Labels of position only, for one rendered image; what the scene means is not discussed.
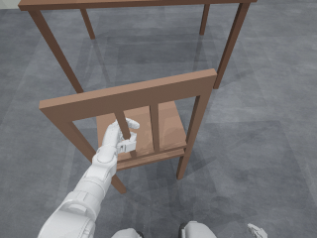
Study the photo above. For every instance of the chair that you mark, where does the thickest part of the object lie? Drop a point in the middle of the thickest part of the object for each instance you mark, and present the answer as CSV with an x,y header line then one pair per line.
x,y
161,135

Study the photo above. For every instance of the table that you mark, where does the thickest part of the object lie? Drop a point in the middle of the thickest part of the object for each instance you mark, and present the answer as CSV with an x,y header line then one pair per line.
x,y
34,7

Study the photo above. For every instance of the robot left forearm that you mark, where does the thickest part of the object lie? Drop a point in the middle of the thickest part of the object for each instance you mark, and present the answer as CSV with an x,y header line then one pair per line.
x,y
88,194

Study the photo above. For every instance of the robot left upper arm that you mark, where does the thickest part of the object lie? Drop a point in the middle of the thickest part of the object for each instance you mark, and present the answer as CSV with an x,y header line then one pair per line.
x,y
69,225

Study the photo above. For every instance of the left robot hand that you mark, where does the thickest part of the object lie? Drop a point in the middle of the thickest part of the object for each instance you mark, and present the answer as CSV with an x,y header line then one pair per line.
x,y
113,137

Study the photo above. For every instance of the right robot hand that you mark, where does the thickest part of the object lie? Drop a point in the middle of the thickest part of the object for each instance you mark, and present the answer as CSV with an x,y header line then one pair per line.
x,y
257,233

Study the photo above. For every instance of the robot right thigh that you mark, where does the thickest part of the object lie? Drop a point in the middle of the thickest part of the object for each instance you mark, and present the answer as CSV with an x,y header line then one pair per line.
x,y
196,230

